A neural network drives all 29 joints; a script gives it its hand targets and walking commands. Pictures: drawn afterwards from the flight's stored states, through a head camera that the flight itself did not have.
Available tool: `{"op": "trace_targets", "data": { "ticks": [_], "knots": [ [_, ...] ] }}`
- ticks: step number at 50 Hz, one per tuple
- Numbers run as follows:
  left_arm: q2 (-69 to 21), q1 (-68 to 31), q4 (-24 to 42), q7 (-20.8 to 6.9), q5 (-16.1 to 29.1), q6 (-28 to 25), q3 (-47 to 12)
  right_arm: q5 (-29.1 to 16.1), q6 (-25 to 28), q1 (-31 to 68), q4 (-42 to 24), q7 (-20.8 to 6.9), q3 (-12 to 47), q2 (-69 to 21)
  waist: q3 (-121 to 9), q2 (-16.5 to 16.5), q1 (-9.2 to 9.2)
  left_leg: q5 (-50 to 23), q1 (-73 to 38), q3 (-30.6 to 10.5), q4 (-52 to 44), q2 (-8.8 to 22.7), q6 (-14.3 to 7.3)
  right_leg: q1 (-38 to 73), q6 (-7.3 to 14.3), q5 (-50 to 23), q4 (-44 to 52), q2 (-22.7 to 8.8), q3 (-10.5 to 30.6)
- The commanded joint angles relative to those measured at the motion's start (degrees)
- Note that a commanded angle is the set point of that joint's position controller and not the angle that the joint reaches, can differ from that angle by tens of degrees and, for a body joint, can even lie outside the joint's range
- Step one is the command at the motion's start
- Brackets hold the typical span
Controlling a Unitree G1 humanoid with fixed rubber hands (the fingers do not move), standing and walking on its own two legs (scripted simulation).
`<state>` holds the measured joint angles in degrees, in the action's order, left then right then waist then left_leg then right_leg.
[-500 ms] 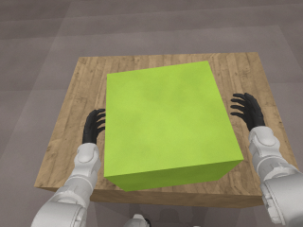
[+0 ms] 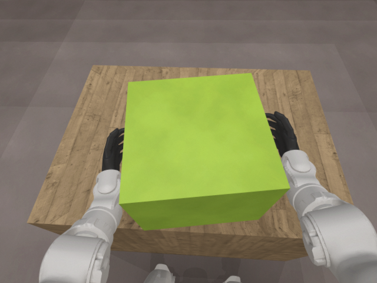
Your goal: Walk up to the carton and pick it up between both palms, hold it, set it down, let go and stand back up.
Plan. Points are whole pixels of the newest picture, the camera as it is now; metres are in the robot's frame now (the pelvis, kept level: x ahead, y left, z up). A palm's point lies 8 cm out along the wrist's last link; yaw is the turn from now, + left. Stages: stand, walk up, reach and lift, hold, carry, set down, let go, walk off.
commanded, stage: reach and lift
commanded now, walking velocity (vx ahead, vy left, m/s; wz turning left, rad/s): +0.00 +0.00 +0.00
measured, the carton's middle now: (196, 153) +0.43 +0.04 -0.03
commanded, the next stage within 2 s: none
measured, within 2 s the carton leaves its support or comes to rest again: leaves its support in 1.62 s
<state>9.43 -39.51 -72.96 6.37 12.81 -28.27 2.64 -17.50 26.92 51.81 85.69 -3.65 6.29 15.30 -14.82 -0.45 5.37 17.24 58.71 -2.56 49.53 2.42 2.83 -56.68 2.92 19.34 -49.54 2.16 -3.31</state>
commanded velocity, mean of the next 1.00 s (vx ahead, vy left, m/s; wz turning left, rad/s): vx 0.00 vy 0.00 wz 0.00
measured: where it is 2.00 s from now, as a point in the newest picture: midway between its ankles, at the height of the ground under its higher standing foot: outside the picture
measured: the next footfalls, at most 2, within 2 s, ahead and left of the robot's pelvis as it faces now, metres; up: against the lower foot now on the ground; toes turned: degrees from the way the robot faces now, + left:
none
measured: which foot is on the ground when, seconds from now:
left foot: down 0.00-1.00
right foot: down 0.00-1.00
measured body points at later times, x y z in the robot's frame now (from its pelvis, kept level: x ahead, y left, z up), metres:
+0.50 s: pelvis +0.01 +0.01 +0.01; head +0.12 +0.00 +0.45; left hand +0.38 +0.23 -0.01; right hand +0.45 -0.16 +0.01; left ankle +0.04 +0.15 -0.68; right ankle +0.03 -0.09 -0.68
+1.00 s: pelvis +0.02 +0.02 +0.03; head +0.14 +0.01 +0.46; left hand +0.38 +0.23 -0.01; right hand +0.45 -0.16 +0.01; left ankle +0.04 +0.15 -0.68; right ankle +0.03 -0.09 -0.68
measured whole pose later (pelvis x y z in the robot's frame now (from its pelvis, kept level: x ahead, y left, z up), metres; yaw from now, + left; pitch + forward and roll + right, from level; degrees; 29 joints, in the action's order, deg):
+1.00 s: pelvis +0.02 +0.02 +0.03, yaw +0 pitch +25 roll -2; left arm 5.3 -35.7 -78.3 7.5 5.9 -40.0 9.0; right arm 4.0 37.7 47.8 89.1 -3.0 -8.5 14.8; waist -11.9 2.6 3.9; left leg 14.5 49.8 -2.0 39.2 2.1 1.1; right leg -46.2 1.2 15.0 -36.2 2.0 -2.7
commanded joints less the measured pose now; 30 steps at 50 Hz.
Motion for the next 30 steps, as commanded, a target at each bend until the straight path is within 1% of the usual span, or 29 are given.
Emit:
{"op": "trace_targets", "data": {
  "ticks": [1, 2, 3, 4, 5, 6, 7, 8, 9, 10, 11, 12, 13, 14, 15, 16, 17, 18, 19, 20, 21, 22, 24, 25, 26, 27, 28, 29, 30],
  "knots": [
    [1.3, -18.9, 10.1, -1.1, -0.9, -3.4, -1.7, 0.5, 4.8, 21.1, -9.9, 2.0, -2.2, 5.4, -40.2, -0.3, -0.81, -17.2, -18.5, 5.9, -0.9, -3.1, 1.6, 18.2, -4.4, -11.1, 7.2, 1.0, 0.7],
    [0.5, -18.7, 9.3, -1.4, -1.6, -3.4, -2.0, 0.7, 4.2, 19.2, -7.1, 1.6, -1.5, 3.7, -37.2, -0.6, -1.15, -17.6, -18.9, 5.5, -1.4, -2.8, 1.5, 17.9, -4.8, -11.8, 7.5, 0.6, 0.6],
    [-0.9, -18.9, 11.6, -1.2, -2.6, -3.8, -1.6, 1.4, 4.9, 20.2, -8.9, 1.3, -3.0, 3.7, -38.9, 1.6, -0.73, -19.0, -20.8, 5.6, -1.4, -2.7, 2.0, 17.1, -4.4, -12.4, 7.1, 1.1, 0.3],
    [-2.1, -17.8, 12.5, -0.8, -2.3, -3.6, -2.0, 0.3, 4.7, 20.5, -8.0, 1.1, -2.5, 4.0, -38.1, 0.9, -0.13, -20.8, -22.1, 5.3, -1.0, -2.4, 2.2, 15.3, -4.2, -11.8, 7.4, 1.6, 0.2],
    [-1.3, -18.4, 12.8, -0.5, -3.6, -3.7, -0.3, 0.3, 4.9, 20.4, -9.3, 1.2, -1.9, 3.2, -39.8, 2.1, 1.44, -21.8, -22.3, 5.7, -0.7, -2.8, 2.3, 17.0, -4.1, -12.9, 7.3, 1.5, 0.4],
    [-3.8, -16.1, 13.7, -0.6, -3.8, -3.9, -1.9, 0.1, 5.6, 17.8, -9.0, 1.1, -1.2, 1.8, -39.3, 3.2, 0.44, -24.1, -23.3, 5.4, -0.5, -2.7, 2.6, 18.6, -4.0, -16.1, 6.9, 1.6, 0.6],
    [-3.0, -17.2, 14.0, -0.4, -4.1, -3.8, -1.5, 1.8, 5.6, 19.5, -10.1, 1.2, -3.4, 3.5, -40.8, 1.9, -0.29, -23.2, -23.1, 4.8, -0.8, -2.6, 2.4, 16.5, -4.1, -14.6, 7.6, 1.8, 0.0],
    [-3.6, -15.2, 14.9, -0.4, -5.0, -4.0, -0.9, 3.0, 5.8, 17.4, -8.8, 1.2, -4.4, 3.2, -40.2, 2.7, -1.28, -24.0, -25.2, 4.6, -1.4, -2.6, 2.8, 16.9, -3.9, -15.5, 8.0, 2.1, -0.2],
    [-3.0, -15.2, 13.4, -0.7, -4.3, -4.0, -0.7, 2.4, 5.6, 18.9, -9.6, 1.3, -3.4, 3.1, -38.4, 0.5, -1.16, -23.6, -23.4, 5.0, -0.6, -2.6, 2.3, 18.4, -4.5, -17.0, 8.1, 1.8, 0.4],
    [-2.5, -13.9, 11.6, -0.9, -5.2, -3.8, 0.9, 2.4, 5.7, 18.5, -9.5, 1.5, -2.2, 2.5, -36.5, -1.5, -0.09, -23.1, -21.8, 5.5, -1.4, -2.7, 1.8, 21.4, -5.1, -18.7, 7.7, 1.6, 0.7],
    [-3.0, -14.9, 11.7, -1.1, -6.1, -4.1, 1.5, 3.4, 5.6, 18.5, -8.6, 1.5, -3.0, 1.5, -35.6, -0.6, -0.36, -23.4, -21.8, 5.2, -1.3, -2.6, 1.8, 20.8, -5.0, -19.9, 7.4, 1.5, 1.5],
    [-3.7, -16.8, 12.8, -1.1, -6.3, -4.3, 2.0, 4.2, 5.5, 18.8, -6.7, 1.5, -4.3, 1.9, -35.7, -0.9, -1.14, -23.3, -22.6, 5.5, -1.8, -2.6, 2.0, 21.6, -4.9, -19.4, 7.8, 1.5, 0.9],
    [-3.6, -16.8, 12.6, -1.1, -6.6, -4.6, 2.2, 3.6, 5.1, 18.9, -6.9, 1.3, -3.0, 0.8, -34.5, -1.1, -0.21, -22.3, -22.2, 5.3, -2.2, -2.4, 1.9, 21.4, -5.0, -19.0, 7.9, 1.1, 1.2],
    [-4.7, -15.5, 11.4, -1.5, -5.9, -4.6, 1.6, 3.8, 5.1, 18.5, -6.5, 1.4, -3.1, -0.3, -33.5, -1.6, -0.57, -21.8, -21.4, 4.9, -2.4, -2.5, 1.7, 20.9, -4.8, -17.9, 7.9, 1.0, 1.3],
    [-5.8, -16.7, 12.9, -1.5, -6.3, -5.2, 1.3, 5.1, 6.0, 19.7, -8.8, 1.3, -4.4, -0.9, -36.1, -1.2, -0.39, -23.7, -22.3, 5.0, -2.4, -2.4, 1.9, 20.7, -4.6, -19.9, 7.8, 1.3, 0.7],
    [-5.2, -15.3, 11.2, -1.2, -6.6, -5.3, 2.2, 5.6, 6.4, 19.3, -8.2, 1.6, -4.1, -0.6, -34.3, -2.6, -0.47, -22.6, -21.6, 5.0, -2.6, -2.4, 1.5, 21.9, -4.8, -19.6, 8.2, 1.2, 0.9],
    [-5.5, -13.8, 12.7, -1.1, -7.7, -5.7, 3.0, 6.0, 7.1, 17.5, -9.5, 1.6, -4.3, -1.3, -37.5, -1.9, -0.42, -23.8, -22.5, 5.5, -3.0, -2.6, 1.7, 23.9, -4.9, -22.4, 8.5, 1.1, 1.3],
    [-5.8, -15.5, 12.9, -1.1, -6.9, -6.1, 2.2, 5.6, 7.1, 17.9, -8.6, 1.6, -3.9, -1.5, -36.7, -1.7, -1.19, -23.5, -21.7, 5.1, -3.0, -2.9, 1.8, 24.2, -4.9, -22.4, 8.0, 1.1, 1.2],
    [-7.1, -14.2, 12.5, -1.5, -7.1, -6.0, 2.0, 6.2, 7.2, 17.8, -8.4, 1.5, -3.7, -2.6, -37.7, -2.4, -0.66, -24.4, -21.9, 5.7, -2.7, -2.7, 1.5, 23.6, -5.4, -23.0, 8.3, 1.0, 1.0],
    [-6.4, -14.5, 11.8, -1.8, -7.3, -6.0, 2.2, 6.6, 7.0, 18.0, -7.9, 1.3, -4.3, -2.8, -36.9, -2.1, -0.49, -23.7, -20.8, 5.7, -3.1, -2.8, 1.4, 23.5, -5.2, -21.6, 8.6, 0.9, 1.0],
    [-8.4, -16.7, 13.8, -2.0, -7.8, -6.6, 2.3, 7.2, 7.2, 18.3, -8.3, 0.8, -4.6, -5.0, -38.1, -1.4, -0.09, -23.9, -22.5, 5.4, -3.3, -2.7, 1.5, 23.5, -4.9, -20.8, 8.8, 1.0, 1.1],
    [-7.5, -15.8, 12.2, -1.6, -8.8, -6.4, 2.3, 8.6, 7.8, 18.6, -7.9, 1.2, -6.6, -3.4, -37.0, -1.0, -1.14, -23.2, -22.8, 5.3, -3.4, -2.7, 1.4, 21.6, -4.7, -20.6, 9.4, 1.2, 0.8],
    [-8.6, -17.2, 14.5, -1.1, -9.0, -7.3, 2.2, 9.0, 7.9, 17.4, -8.2, 0.7, -6.0, -5.3, -38.6, 0.4, -0.86, -23.3, -23.7, 5.8, -3.5, -2.9, 2.0, 22.5, -4.4, -18.9, 10.0, 1.3, 0.6],
    [-10.2, -18.1, 12.4, -1.3, -9.1, -7.3, 1.1, 9.9, 8.1, 19.0, -7.6, 0.5, -6.6, -6.0, -37.7, 0.5, -1.53, -23.7, -24.3, 5.3, -3.5, -2.5, 2.0, 20.2, -4.3, -19.2, 9.8, 1.3, 0.0],
    [-11.1, -18.3, 11.7, -1.7, -9.8, -7.2, 1.2, 11.1, 7.7, 18.7, -6.4, 0.0, -7.3, -6.9, -35.0, 1.1, -1.56, -22.5, -24.5, 5.3, -4.5, -2.4, 2.0, 19.0, -4.2, -16.3, 10.7, 1.3, -0.4],
    [-12.3, -18.3, 11.0, -2.2, -9.7, -6.9, 1.3, 11.6, 7.5, 19.3, -5.9, -0.5, -6.9, -8.2, -33.2, 0.2, -0.26, -21.4, -23.8, 5.7, -5.2, -2.6, 1.6, 20.7, -4.1, -14.5, 11.4, 1.1, 0.0],
    [-14.0, -18.2, 11.8, -2.3, -11.2, -7.6, 2.2, 13.2, 8.0, 17.4, -5.9, -0.6, -7.7, -11.1, -33.9, 0.6, -1.01, -22.4, -24.8, 5.4, -5.0, -2.4, 1.6, 20.9, -4.3, -18.3, 11.1, 0.8, 0.8],
    [-17.0, -17.4, 11.5, -3.0, -12.0, -7.8, 1.3, 14.5, 8.9, 16.9, -4.9, -1.0, -8.4, -12.7, -33.1, 0.9, -1.96, -23.0, -26.1, 5.4, -5.3, -2.6, 1.8, 20.8, -4.1, -17.5, 11.6, 1.2, -0.3],
    [-18.6, -17.9, 10.5, -3.5, -12.4, -8.1, 1.4, 15.2, 9.0, 17.3, -6.6, -1.7, -7.3, -15.8, -34.5, 0.1, -0.09, -23.8, -26.6, 5.8, -5.8, -2.4, 1.6, 20.1, -4.1, -18.2, 11.8, 1.1, -0.3]
  ]
}}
